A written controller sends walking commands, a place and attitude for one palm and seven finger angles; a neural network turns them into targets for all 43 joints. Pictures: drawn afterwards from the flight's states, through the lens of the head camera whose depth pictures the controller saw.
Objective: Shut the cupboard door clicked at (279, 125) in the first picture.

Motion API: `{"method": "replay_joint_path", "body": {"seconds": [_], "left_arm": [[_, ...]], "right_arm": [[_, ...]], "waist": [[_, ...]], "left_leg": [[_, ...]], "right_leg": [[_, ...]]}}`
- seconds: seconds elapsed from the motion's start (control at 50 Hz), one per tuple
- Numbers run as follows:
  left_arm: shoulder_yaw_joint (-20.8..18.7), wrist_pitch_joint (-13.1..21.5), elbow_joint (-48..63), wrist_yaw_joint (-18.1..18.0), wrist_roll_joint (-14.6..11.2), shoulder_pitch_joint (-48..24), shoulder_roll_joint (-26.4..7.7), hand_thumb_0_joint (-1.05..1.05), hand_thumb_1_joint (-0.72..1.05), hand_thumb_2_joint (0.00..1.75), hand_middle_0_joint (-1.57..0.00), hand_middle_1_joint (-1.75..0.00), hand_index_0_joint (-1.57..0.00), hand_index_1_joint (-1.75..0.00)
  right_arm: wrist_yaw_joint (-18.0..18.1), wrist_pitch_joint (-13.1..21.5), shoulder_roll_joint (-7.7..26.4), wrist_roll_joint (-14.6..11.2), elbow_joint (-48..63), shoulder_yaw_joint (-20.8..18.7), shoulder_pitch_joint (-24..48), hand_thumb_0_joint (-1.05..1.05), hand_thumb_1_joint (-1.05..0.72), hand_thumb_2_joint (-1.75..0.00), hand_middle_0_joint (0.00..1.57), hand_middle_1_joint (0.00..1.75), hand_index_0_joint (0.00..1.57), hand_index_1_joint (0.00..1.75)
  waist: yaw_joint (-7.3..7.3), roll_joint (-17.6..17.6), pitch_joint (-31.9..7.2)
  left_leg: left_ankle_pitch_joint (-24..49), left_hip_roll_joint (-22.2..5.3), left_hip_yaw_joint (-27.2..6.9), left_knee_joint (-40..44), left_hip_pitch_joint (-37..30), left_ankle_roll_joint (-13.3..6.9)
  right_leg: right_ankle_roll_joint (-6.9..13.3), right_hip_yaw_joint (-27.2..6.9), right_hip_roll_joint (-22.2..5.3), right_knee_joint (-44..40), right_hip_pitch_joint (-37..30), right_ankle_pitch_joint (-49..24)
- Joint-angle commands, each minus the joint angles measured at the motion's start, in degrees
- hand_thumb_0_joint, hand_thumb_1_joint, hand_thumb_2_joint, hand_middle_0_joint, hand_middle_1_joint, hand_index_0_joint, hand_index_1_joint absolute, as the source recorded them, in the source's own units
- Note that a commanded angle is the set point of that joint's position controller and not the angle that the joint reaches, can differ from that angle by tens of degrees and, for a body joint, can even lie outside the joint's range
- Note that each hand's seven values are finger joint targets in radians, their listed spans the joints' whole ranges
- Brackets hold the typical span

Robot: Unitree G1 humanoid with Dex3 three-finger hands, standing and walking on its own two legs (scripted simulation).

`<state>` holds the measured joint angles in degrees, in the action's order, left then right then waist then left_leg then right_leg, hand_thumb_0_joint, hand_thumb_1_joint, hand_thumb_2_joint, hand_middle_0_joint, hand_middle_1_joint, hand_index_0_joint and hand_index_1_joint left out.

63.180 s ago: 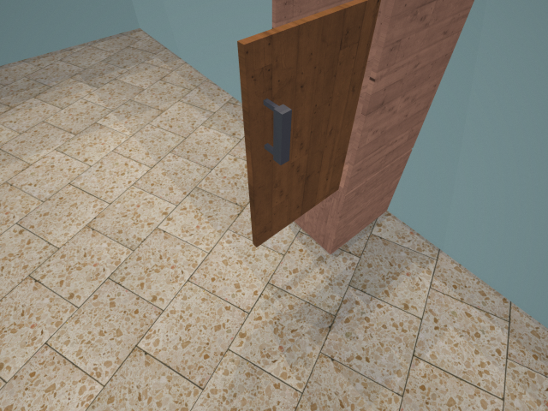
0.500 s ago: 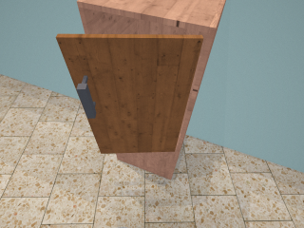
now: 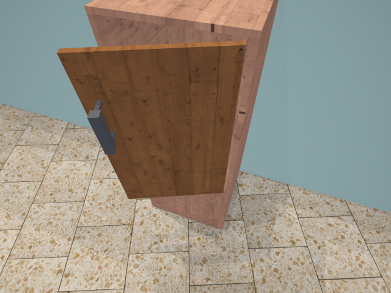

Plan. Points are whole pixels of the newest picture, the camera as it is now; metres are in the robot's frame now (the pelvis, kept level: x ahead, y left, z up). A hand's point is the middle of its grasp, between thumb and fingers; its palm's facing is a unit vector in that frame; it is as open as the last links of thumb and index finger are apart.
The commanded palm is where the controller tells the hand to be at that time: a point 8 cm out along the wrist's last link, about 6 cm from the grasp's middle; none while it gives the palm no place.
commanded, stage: come to a stop and stand still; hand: left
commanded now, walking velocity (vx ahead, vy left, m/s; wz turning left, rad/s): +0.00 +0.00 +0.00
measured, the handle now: (105, 127) +0.45 +0.26 +0.07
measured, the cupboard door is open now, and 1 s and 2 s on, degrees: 24 24 24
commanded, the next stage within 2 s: look again from close up in 0.56 s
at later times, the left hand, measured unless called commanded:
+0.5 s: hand out of the picture -0.02 +0.23 -0.17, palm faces +0.00 -0.97 -0.22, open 7.4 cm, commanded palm none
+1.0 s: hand out of the picture +0.00 +0.21 -0.18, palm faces +0.01 -0.98 -0.17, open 7.4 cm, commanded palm none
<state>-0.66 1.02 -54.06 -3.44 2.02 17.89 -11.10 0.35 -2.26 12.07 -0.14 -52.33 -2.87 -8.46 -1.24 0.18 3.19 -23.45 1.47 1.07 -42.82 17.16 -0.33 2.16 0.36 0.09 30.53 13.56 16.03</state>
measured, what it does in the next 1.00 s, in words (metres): steps on the spot: left foot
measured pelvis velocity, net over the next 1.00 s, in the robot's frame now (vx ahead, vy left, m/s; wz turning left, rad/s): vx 0.00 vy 0.04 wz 0.01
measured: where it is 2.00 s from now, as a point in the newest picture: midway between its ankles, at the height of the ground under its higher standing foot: outside the picture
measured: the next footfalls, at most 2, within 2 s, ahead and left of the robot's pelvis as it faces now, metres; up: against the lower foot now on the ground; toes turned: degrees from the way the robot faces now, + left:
left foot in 0.06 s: +0.03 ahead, +0.12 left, +0.00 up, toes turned +0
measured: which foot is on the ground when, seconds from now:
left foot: up 0.00-0.04, down 0.06-1.00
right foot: down 0.00-1.00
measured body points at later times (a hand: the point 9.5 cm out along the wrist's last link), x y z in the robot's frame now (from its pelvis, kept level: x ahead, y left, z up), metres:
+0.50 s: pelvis -0.04 +0.04 +0.00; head -0.04 +0.05 +0.45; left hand -0.02 +0.28 -0.15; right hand -0.04 -0.19 -0.15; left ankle -0.01 +0.12 -0.74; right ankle +0.00 -0.09 -0.74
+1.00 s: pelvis +0.00 +0.04 +0.00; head +0.01 +0.06 +0.45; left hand +0.00 +0.26 -0.16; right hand +0.04 -0.19 -0.15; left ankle -0.01 +0.12 -0.74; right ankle +0.00 -0.10 -0.74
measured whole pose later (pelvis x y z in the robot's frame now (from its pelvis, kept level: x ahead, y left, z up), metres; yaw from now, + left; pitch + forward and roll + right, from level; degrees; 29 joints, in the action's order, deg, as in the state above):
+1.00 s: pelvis +0.00 +0.04 +0.00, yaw +0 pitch -1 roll +0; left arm 1.6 0.8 -62.3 -2.0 1.0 16.7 -9.6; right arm 1.1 1.7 9.9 0.4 -62.4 1.0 -12.3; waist -0.8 -1.4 2.1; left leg -14.8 3.2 2.2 -25.6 9.9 -3.8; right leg -1.6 -1.1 -1.4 25.9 11.1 13.7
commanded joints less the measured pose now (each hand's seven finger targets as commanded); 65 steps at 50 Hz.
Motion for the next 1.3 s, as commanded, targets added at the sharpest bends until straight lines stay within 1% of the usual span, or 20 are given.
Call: {"method": "replay_joint_path", "body": {"seconds": [0.0, 0.02, 0.04, 0.06, 0.08, 0.1, 0.12, 0.16, 0.18, 0.28, 0.36, 0.58, 0.68, 0.82, 0.92, 1.0, 1.22, 1.24, 1.26, 1.28], "left_arm": [[-1.5, 0.4, 5.6, -0.3, -0.8, -2.7, -10.4, 0.00, 0.90, 0.90, -0.20, -0.30, -0.20, -0.30], [-1.2, 0.2, 5.6, -0.1, -1.2, -3.0, -9.3, 0.00, 0.90, 0.90, -0.20, -0.30, -0.20, -0.30], [-1.1, 0.0, 5.9, 0.2, -1.4, -3.3, -8.7, 0.00, 0.90, 0.90, -0.20, -0.30, -0.20, -0.30], [-1.4, 0.1, 6.3, 0.4, -1.2, -3.5, -8.9, 0.00, 0.90, 0.90, -0.20, -0.30, -0.20, -0.30], [-1.1, -0.5, 5.8, 0.6, -1.1, -5.0, -8.9, 0.00, 0.90, 0.90, -0.20, -0.30, -0.20, -0.30], [-0.8, -0.9, 5.5, 0.8, -1.1, -4.2, -8.3, 0.00, 0.90, 0.90, -0.20, -0.30, -0.20, -0.30], [-0.5, -1.0, 4.8, 1.0, -1.1, -3.2, -8.2, 0.00, 0.90, 0.90, -0.20, -0.30, -0.20, -0.30], [-0.4, -1.1, 4.1, 1.4, -1.0, -2.6, -8.1, 0.00, 0.90, 0.90, -0.20, -0.30, -0.20, -0.30], [-0.3, -1.2, 4.0, 1.5, -1.0, -2.5, -8.0, 0.00, 0.90, 0.90, -0.20, -0.30, -0.20, -0.30], [-0.5, -1.0, 3.4, 1.7, -1.0, -1.6, -7.8, 0.00, 0.90, 0.90, -0.20, -0.30, -0.20, -0.30], [-0.3, -0.7, 2.3, 1.7, -1.2, -1.1, -7.3, 0.00, 0.90, 0.90, -0.20, -0.30, -0.20, -0.30], [0.6, -0.3, -2.7, 1.6, -1.1, 1.9, -5.4, 0.00, 0.90, 0.90, -0.20, -0.30, -0.20, -0.30], [1.0, 0.1, -4.4, 1.5, -1.1, 2.6, -4.5, 0.00, 0.90, 0.90, -0.20, -0.30, -0.20, -0.30], [1.0, 0.5, -5.8, 1.2, -1.2, 2.3, -4.4, 0.00, 0.90, 0.90, -0.20, -0.30, -0.20, -0.30], [0.9, 0.5, -6.1, 1.1, -1.3, 1.7, -4.8, 0.00, 0.90, 0.90, -0.20, -0.30, -0.20, -0.30], [0.7, 0.4, -6.0, 1.0, -1.3, 0.9, -5.1, 0.00, 0.90, 0.90, -0.20, -0.30, -0.20, -0.30], [0.4, 0.1, -4.9, 1.1, -1.4, -1.4, -6.0, 0.00, 0.90, 0.90, -0.20, -0.30, -0.20, -0.30], [0.3, 1.1, -6.9, -1.3, -0.6, 2.2, -5.7, 0.00, 0.90, 0.90, -0.20, -0.30, -0.20, -0.30], [-31.8, 16.0, 88.2, -4.1, -4.8, -49.7, -43.7, 0.00, 0.90, 0.90, -0.20, -0.30, -0.20, -0.30], [-1.5, 11.2, 66.8, -4.8, -6.8, -3.5, -9.4, 0.00, 0.90, 0.90, -0.22, -0.32, -0.22, -0.32]], "right_arm": [[0.0, 1.7, 2.3, 0.1, 4.2, 0.3, -5.2, 0.00, -0.90, -0.90, 0.20, 0.30, 0.20, 0.30], [0.0, 1.9, 4.4, 0.5, 3.8, 0.1, -5.6, 0.00, -0.90, -0.90, 0.20, 0.30, 0.20, 0.30], [0.0, 2.2, 6.1, 0.8, 4.0, 0.1, -5.3, 0.00, -0.90, -0.90, 0.20, 0.30, 0.20, 0.30], [0.1, 2.3, 7.3, 1.2, 4.2, 0.3, -5.0, 0.00, -0.90, -0.90, 0.20, 0.30, 0.20, 0.30], [0.0, 2.6, 6.2, 1.2, 3.6, 0.8, -4.5, 0.00, -0.90, -0.90, 0.20, 0.30, 0.20, 0.30], [0.0, 2.8, 6.0, 1.3, 3.2, 1.1, -4.0, 0.00, -0.90, -0.90, 0.20, 0.30, 0.20, 0.30], [0.0, 2.8, 6.3, 1.3, 3.1, 1.4, -3.5, 0.00, -0.90, -0.90, 0.20, 0.30, 0.20, 0.30], [-0.1, 2.6, 6.9, 1.5, 2.8, 1.4, -4.1, 0.00, -0.90, -0.90, 0.20, 0.30, 0.20, 0.30], [-0.1, 2.5, 7.4, 1.5, 2.5, 1.4, -4.4, 0.00, -0.90, -0.90, 0.20, 0.30, 0.20, 0.30], [-0.1, 2.6, 7.0, 1.6, 0.3, 1.6, -6.6, 0.00, -0.90, -0.90, 0.20, 0.30, 0.20, 0.30], [0.1, 3.0, 6.5, 1.4, -1.6, 1.9, -7.7, 0.00, -0.90, -0.90, 0.20, 0.30, 0.20, 0.30], [0.5, 3.4, 5.8, 1.0, -5.5, 2.1, -8.9, 0.00, -0.90, -0.90, 0.20, 0.30, 0.20, 0.30], [0.7, 3.7, 5.2, 0.7, -6.4, 2.2, -8.8, 0.00, -0.90, -0.90, 0.20, 0.30, 0.20, 0.30], [1.1, 4.4, 4.3, 0.4, -7.6, 2.4, -8.3, 0.00, -0.90, -0.90, 0.20, 0.30, 0.20, 0.30], [1.3, 4.7, 4.5, 0.4, -8.3, 2.5, -7.1, 0.00, -0.90, -0.90, 0.20, 0.30, 0.20, 0.30], [1.4, 4.7, 4.6, 0.5, -8.7, 2.6, -6.5, 0.00, -0.90, -0.90, 0.20, 0.30, 0.20, 0.30], [1.5, 4.6, 5.1, 0.6, -9.2, 2.6, -6.0, 0.00, -0.90, -0.90, 0.20, 0.30, 0.20, 0.30], [1.4, 4.8, 6.1, 0.0, -5.9, 2.4, -4.9, 0.00, -0.90, -0.90, 0.20, 0.30, 0.20, 0.30], [5.6, 16.0, 18.4, -0.7, 10.2, -2.0, -12.5, 0.00, -0.90, -0.90, 0.20, 0.30, 0.20, 0.30], [7.2, 21.1, 10.0, -4.8, 10.1, 3.1, -6.0, 0.00, -0.90, -0.90, 0.20, 0.30, 0.20, 0.30]], "waist": [[3.22, -7.8, -6.1], [2.86, -5.4, -4.3], [2.32, -0.7, -3.0], [1.76, 0.2, -1.3], [2.09, 6.6, 0.0], [1.10, 10.3, 1.5], [0.61, 8.9, 1.8], [0.53, 2.6, 2.1], [0.54, 1.7, 3.0], [0.73, -1.1, 1.7], [0.90, -0.1, 0.1], [0.97, 1.7, 1.7], [1.13, 0.2, 1.2], [1.36, -1.4, -1.0], [1.18, -1.0, -1.8], [1.04, 0.2, -2.1], [0.88, -0.3, -1.2], [0.54, 1.2, -1.6], [8.38, 8.4, -24.4], [4.66, 23.6, -29.9]], "left_leg": [[9.3, -0.7, 0.1, 16.7, -6.5, -0.5], [11.9, -3.2, -2.0, 17.2, -8.4, -1.3], [15.2, -6.7, -5.2, 17.8, -7.3, -2.5], [13.6, -8.5, -6.1, 18.1, -4.4, -3.2], [10.1, -7.6, -8.5, 21.2, -0.9, -3.1], [7.3, -8.1, -10.0, 24.0, 2.0, -3.7], [2.4, -8.0, -10.7, 25.6, 3.8, -3.8], [-5.0, -7.2, -10.3, 27.3, 5.7, -3.3], [-7.5, -6.8, -10.0, 28.0, 6.4, -3.2], [-6.4, -6.2, -9.3, 27.1, 5.7, -3.3], [-4.9, -6.5, -9.9, 27.3, 4.3, -3.4], [-5.0, -7.1, -10.4, 28.6, 3.0, -3.5], [-0.7, -6.8, -9.4, 27.4, 0.8, -3.3], [14.3, -6.4, -6.6, 23.6, -4.6, -3.1], [20.0, -6.6, -5.9, 22.4, -6.3, -3.0], [23.4, -6.8, -5.7, 22.3, -7.3, -2.9], [23.9, -6.7, -6.1, 22.9, -7.0, -2.6], [40.9, -8.1, -4.5, 13.3, -6.9, -0.5], [53.3, -7.3, -10.9, 8.8, -25.8, 1.0], [52.1, -8.3, -12.8, 9.0, -33.2, 2.6]], "right_leg": [[3.3, -6.4, -9.7, -2.4, -2.6, -25.8], [1.5, -6.4, -8.2, -3.6, 1.7, -15.2], [0.3, -6.2, -6.5, -5.5, 3.9, -6.9], [0.1, -6.1, -5.4, -7.2, 4.0, -2.2], [0.0, -4.5, -4.5, -6.0, 2.2, 2.0], [-0.5, -3.5, -3.2, -5.1, 0.4, 3.2], [-0.6, -3.2, -2.6, -5.2, -0.8, 3.5], [-0.4, -3.6, -3.0, -6.3, -1.6, 5.8], [-0.5, -4.0, -3.1, -6.8, -0.7, 8.1], [-0.2, -5.2, -3.8, -7.9, -0.3, 9.8], [0.2, -5.4, -4.1, -7.4, -1.0, 7.7], [0.2, -5.3, -4.2, -7.3, -0.5, 3.8], [0.0, -5.5, -4.7, -7.9, -0.6, 0.6], [-0.5, -5.6, -5.6, -7.8, -1.9, -8.1], [-0.6, -5.5, -5.9, -7.4, -3.3, -12.0], [-0.6, -5.1, -5.8, -7.0, -4.2, -13.6], [-0.6, -4.7, -6.0, -7.2, -5.6, -14.0], [-1.7, -4.6, -7.6, -4.2, -3.4, -29.0], [-0.9, 1.7, -1.3, 14.1, -2.2, -23.3], [-2.0, 4.9, 1.3, 26.2, 10.9, 2.4]]}}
